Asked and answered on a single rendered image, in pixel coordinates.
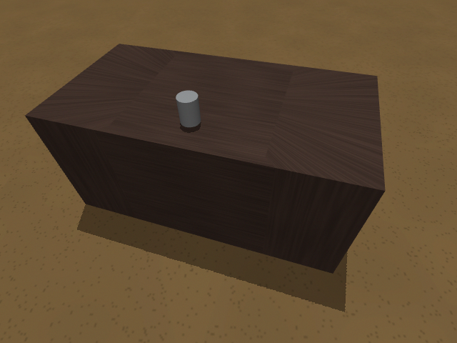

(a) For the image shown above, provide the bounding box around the can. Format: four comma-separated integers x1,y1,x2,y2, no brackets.
176,90,201,127

